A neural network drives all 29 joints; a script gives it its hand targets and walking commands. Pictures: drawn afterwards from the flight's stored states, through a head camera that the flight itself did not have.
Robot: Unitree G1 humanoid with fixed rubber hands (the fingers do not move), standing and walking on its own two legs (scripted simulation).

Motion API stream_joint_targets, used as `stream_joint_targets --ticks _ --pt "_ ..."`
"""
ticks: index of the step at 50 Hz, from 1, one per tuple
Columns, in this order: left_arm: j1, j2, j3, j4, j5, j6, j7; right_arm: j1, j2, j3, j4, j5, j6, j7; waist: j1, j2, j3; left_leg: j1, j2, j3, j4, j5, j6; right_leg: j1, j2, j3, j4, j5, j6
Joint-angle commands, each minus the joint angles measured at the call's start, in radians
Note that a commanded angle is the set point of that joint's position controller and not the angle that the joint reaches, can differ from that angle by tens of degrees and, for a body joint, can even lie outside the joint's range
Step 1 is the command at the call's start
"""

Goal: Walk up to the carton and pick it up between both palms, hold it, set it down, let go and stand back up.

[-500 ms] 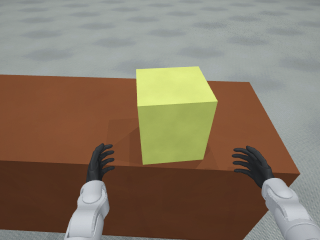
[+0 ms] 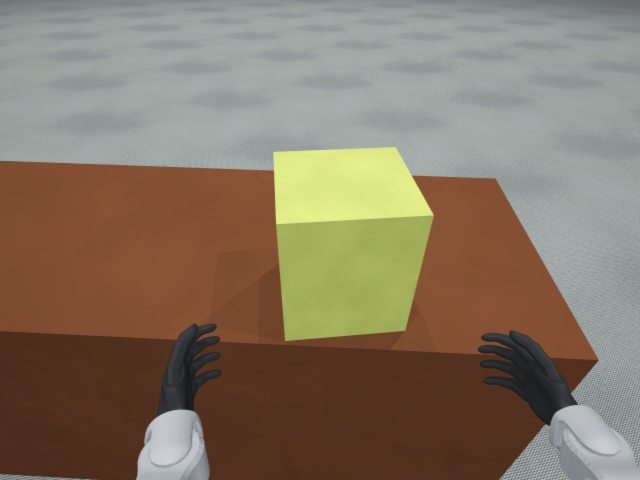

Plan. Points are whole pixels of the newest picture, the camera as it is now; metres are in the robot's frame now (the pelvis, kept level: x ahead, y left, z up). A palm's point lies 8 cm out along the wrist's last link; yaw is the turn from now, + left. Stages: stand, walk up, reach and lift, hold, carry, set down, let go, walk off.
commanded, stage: set down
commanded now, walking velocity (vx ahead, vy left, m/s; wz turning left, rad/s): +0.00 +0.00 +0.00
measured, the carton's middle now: (340, 243) +0.51 +0.02 +0.05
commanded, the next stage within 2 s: let go in 1.86 s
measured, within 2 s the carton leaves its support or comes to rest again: neither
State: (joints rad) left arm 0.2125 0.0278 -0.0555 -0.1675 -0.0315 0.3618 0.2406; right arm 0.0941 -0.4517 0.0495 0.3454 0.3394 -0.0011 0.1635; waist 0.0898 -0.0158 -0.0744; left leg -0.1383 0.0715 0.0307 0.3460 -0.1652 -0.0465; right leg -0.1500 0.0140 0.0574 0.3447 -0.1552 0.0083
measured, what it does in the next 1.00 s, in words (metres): stands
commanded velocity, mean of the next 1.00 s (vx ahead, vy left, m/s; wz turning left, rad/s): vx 0.00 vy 0.00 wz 0.00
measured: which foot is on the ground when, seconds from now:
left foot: down 0.00-1.00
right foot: down 0.00-1.00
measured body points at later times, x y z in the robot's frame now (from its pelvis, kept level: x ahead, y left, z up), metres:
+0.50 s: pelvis +0.00 +0.00 +0.00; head -0.02 +0.01 +0.45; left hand +0.21 +0.19 +0.02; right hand +0.24 -0.22 +0.01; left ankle +0.01 +0.15 -0.75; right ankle +0.02 -0.13 -0.75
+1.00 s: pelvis +0.02 +0.00 +0.00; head +0.01 +0.02 +0.45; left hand +0.19 +0.21 -0.02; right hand +0.23 -0.21 -0.01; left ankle +0.01 +0.15 -0.75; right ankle +0.02 -0.13 -0.75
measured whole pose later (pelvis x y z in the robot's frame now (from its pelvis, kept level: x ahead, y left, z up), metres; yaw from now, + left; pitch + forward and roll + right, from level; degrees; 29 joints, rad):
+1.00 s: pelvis +0.02 +0.00 +0.00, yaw +0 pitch -2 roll +0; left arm 0.31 0.11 -0.05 0.05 -0.03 0.26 0.12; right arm 0.29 -0.29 0.02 0.25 0.18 0.00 0.12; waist 0.09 -0.02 0.01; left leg -0.12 0.07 0.03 0.35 -0.19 -0.05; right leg -0.13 0.01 0.06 0.33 -0.17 0.01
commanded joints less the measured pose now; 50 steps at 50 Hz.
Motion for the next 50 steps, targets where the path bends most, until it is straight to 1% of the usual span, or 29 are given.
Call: stream_joint_targets --ticks 1,3,4,5,6,7,9,11,12,13,14,17,18,19,21,25,28,30,32,34,35,38,39,40,43,45,46,47,50 --pt "-0.112 -0.011 -0.024 -0.173 0.045 -0.023 -0.019 -0.129 -0.134 -0.225 -0.256 -0.02 -0.01 -0.003 -0.115 -0.038 0.076 0.169 -0.061 -0.014 -0.123 -0.022 0.018 -0.033 0.014 -0.054 -0.146 -0.056 -0.058" --pt "-0.126 -0.004 -0.023 -0.23 0.014 -0.04 -0.001 -0.176 -0.143 -0.225 -0.342 -0.014 -0.017 0.005 -0.085 -0.057 0.063 0.133 -0.059 -0.011 -0.128 -0.025 0.026 -0.038 0.018 -0.056 -0.125 -0.088 -0.057" --pt "-0.143 0.007 -0.028 -0.16 0.011 -0.03 -0.027 -0.121 -0.103 -0.217 -0.342 -0.028 -0.001 -0.014 -0.12 -0.067 0.087 0.136 -0.069 -0.004 -0.121 -0.102 0.037 -0.069 -0.006 -0.037 -0.147 -0.156 -0.049" --pt "-0.161 0.028 -0.008 -0.135 0.016 -0.028 -0.026 -0.106 -0.1 -0.221 -0.353 -0.042 0.007 -0.012 -0.097 -0.098 0.063 0.162 -0.063 0.002 -0.131 -0.129 0.04 -0.07 -0.005 -0.037 -0.149 -0.183 -0.041" --pt "-0.176 0.025 -0.02 -0.239 0.001 -0.043 -0.004 -0.17 -0.115 -0.233 -0.393 -0.027 -0.004 0.0 -0.07 -0.065 0.057 0.121 -0.057 -0.008 -0.125 -0.116 0.032 -0.089 0.002 -0.044 -0.129 -0.188 -0.044" --pt "-0.188 0.021 -0.017 -0.228 0.006 -0.045 0.004 -0.181 -0.134 -0.252 -0.441 -0.033 -0.01 0.002 -0.065 -0.061 0.051 0.125 -0.06 0.001 -0.122 -0.103 0.037 -0.068 0.004 -0.053 -0.124 -0.19 -0.051" --pt "-0.15 0.045 -0.009 -0.168 -0.016 -0.035 -0.014 -0.096 -0.123 -0.253 -0.403 -0.05 0.012 -0.018 -0.093 -0.059 0.055 0.137 -0.067 0.01 -0.118 -0.119 0.045 -0.085 -0.001 -0.042 -0.127 -0.21 -0.049" --pt "-0.139 0.053 -0.016 -0.141 0.0 -0.027 -0.016 -0.083 -0.097 -0.244 -0.359 -0.066 0.019 -0.02 -0.096 -0.065 0.082 0.117 -0.067 0.015 -0.122 -0.123 0.041 -0.092 -0.01 -0.029 -0.134 -0.191 -0.042" --pt "-0.143 0.067 0.024 -0.149 0.001 -0.034 -0.013 -0.079 -0.09 -0.242 -0.355 -0.071 0.018 -0.018 -0.067 -0.072 0.111 0.087 -0.071 0.018 -0.126 -0.109 0.05 -0.046 -0.003 -0.038 -0.128 -0.195 -0.041" --pt "-0.109 0.049 0.02 -0.049 0.019 -0.016 -0.031 -0.069 -0.101 -0.239 -0.288 -0.086 0.026 -0.022 -0.087 -0.103 0.142 0.118 -0.066 0.008 -0.132 -0.134 0.05 -0.074 -0.007 -0.031 -0.145 -0.224 -0.039" --pt "-0.14 0.035 0.008 -0.039 0.02 -0.013 -0.038 -0.075 -0.067 -0.235 -0.289 -0.089 0.042 -0.032 -0.092 -0.065 0.155 0.12 -0.071 0.024 -0.125 -0.124 0.04 -0.077 -0.015 -0.029 -0.147 -0.212 -0.037" --pt "-0.085 0.037 -0.023 -0.227 0.007 -0.04 -0.021 -0.038 -0.112 -0.258 -0.349 -0.07 0.016 -0.019 -0.077 -0.027 0.058 0.167 -0.059 0.005 -0.117 -0.011 0.024 -0.052 0.009 -0.055 -0.129 -0.089 -0.058" --pt "-0.079 0.032 -0.003 -0.102 0.035 -0.029 -0.031 -0.018 -0.088 -0.231 -0.276 -0.086 0.04 -0.02 -0.08 -0.02 0.102 0.154 -0.062 0.004 -0.111 -0.048 0.027 -0.053 0.001 -0.048 -0.135 -0.128 -0.056" --pt "-0.099 0.054 -0.003 -0.091 0.026 -0.032 -0.05 -0.015 -0.076 -0.235 -0.274 -0.104 0.036 -0.029 -0.095 -0.082 0.104 0.161 -0.065 0.011 -0.107 -0.055 0.039 -0.051 0.001 -0.04 -0.142 -0.123 -0.042" --pt "-0.079 0.065 0.0 -0.159 0.002 -0.047 -0.05 -0.008 -0.083 -0.244 -0.342 -0.094 0.024 -0.034 -0.09 -0.092 0.053 0.145 -0.072 0.012 -0.103 -0.024 0.037 -0.014 0.004 -0.048 -0.13 -0.103 -0.037" --pt "-0.084 0.099 0.015 -0.096 0.009 -0.073 -0.053 0.003 -0.055 -0.249 -0.311 -0.118 0.014 -0.04 -0.092 -0.047 0.065 0.111 -0.079 0.014 -0.095 -0.058 0.036 -0.021 -0.011 -0.036 -0.124 -0.126 -0.041" --pt "-0.006 0.087 0.013 -0.091 -0.005 -0.095 -0.056 0.048 -0.06 -0.235 -0.312 -0.13 -0.014 -0.032 -0.081 -0.069 0.014 0.149 -0.077 0.01 -0.081 0.02 0.034 -0.015 0.001 -0.054 -0.118 -0.07 -0.041" --pt "0.012 0.086 -0.002 -0.107 0.011 -0.106 -0.063 0.064 -0.077 -0.25 -0.288 -0.146 -0.028 -0.041 -0.107 -0.056 0.022 0.156 -0.081 0.007 -0.07 0.091 0.029 0.02 0.004 -0.054 -0.102 0.035 -0.034" --pt "0.072 0.095 0.007 -0.028 0.018 -0.108 -0.091 0.112 -0.04 -0.21 -0.279 -0.152 -0.026 -0.054 -0.096 -0.09 0.058 0.167 -0.095 0.014 -0.057 0.144 0.031 0.047 0.003 -0.047 -0.117 0.104 -0.031" --pt "0.057 0.135 0.051 -0.021 0.034 -0.115 -0.103 0.088 -0.041 -0.21 -0.304 -0.16 -0.042 -0.064 -0.079 -0.107 0.043 0.146 -0.097 0.017 -0.063 0.139 0.031 0.049 0.005 -0.05 -0.11 0.09 -0.023" --pt "0.075 0.103 0.033 -0.022 0.033 -0.119 -0.098 0.11 -0.026 -0.18 -0.288 -0.136 -0.036 -0.06 -0.083 -0.035 0.056 0.169 -0.096 0.017 -0.063 0.143 0.021 0.037 0.005 -0.052 -0.112 0.091 -0.027" --pt "0.022 0.147 0.048 -0.083 0.033 -0.147 -0.092 0.076 -0.039 -0.213 -0.307 -0.161 -0.058 -0.055 -0.063 -0.056 0.03 0.157 -0.092 0.017 -0.066 0.116 0.031 0.031 0.007 -0.062 -0.108 0.049 -0.025" --pt "0.022 0.131 0.025 -0.056 0.021 -0.15 -0.094 0.062 -0.026 -0.206 -0.256 -0.162 -0.055 -0.053 -0.086 -0.047 0.032 0.148 -0.092 0.011 -0.066 0.106 0.026 0.019 0.004 -0.061 -0.108 0.051 -0.033" --pt "0.023 0.127 0.032 0.091 0.033 -0.133 -0.116 0.096 0.026 -0.173 -0.203 -0.187 -0.034 -0.07 -0.099 -0.053 0.111 0.143 -0.1 0.022 -0.064 0.06 0.03 -0.002 -0.009 -0.036 -0.13 0.008 -0.03" --pt "0.024 0.157 0.039 -0.031 0.023 -0.163 -0.102 0.097 0.014 -0.182 -0.244 -0.172 -0.058 -0.059 -0.071 -0.034 0.03 0.129 -0.091 0.011 -0.062 0.082 0.029 0.032 -0.004 -0.054 -0.104 0.023 -0.022" --pt "-0.012 0.184 0.049 0.048 0.003 -0.165 -0.121 0.086 0.033 -0.191 -0.202 -0.195 -0.046 -0.069 -0.079 -0.076 0.088 0.117 -0.094 0.02 -0.061 0.068 0.036 0.027 -0.005 -0.051 -0.115 0.014 -0.027" --pt "0.015 0.168 0.03 0.027 -0.003 -0.173 -0.111 0.104 0.017 -0.207 -0.201 -0.196 -0.054 -0.068 -0.092 -0.029 0.067 0.14 -0.089 0.021 -0.062 0.077 0.029 0.007 -0.007 -0.057 -0.119 0.007 -0.032" --pt "0.007 0.194 0.046 0.099 0.008 -0.159 -0.13 0.107 0.051 -0.196 -0.125 -0.224 -0.043 -0.078 -0.099 -0.048 0.086 0.126 -0.096 0.026 -0.049 0.058 0.033 0.018 -0.014 -0.045 -0.118 0.008 -0.029" --pt "0.046 0.183 0.05 0.109 0.0 -0.171 -0.136 0.122 0.034 -0.19 -0.144 -0.217 -0.058 -0.088 -0.093 -0.05 0.076 0.157 -0.098 0.024 -0.049 0.096 0.03 0.021 -0.004 -0.054 -0.122 0.032 -0.018"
